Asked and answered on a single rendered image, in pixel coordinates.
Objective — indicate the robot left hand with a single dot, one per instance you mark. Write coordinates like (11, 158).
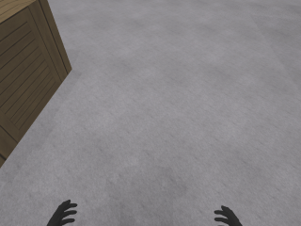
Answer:
(59, 214)

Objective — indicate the robot right hand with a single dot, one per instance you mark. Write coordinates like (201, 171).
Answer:
(230, 219)

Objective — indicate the pedestal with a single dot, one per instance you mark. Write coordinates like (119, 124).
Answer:
(33, 65)

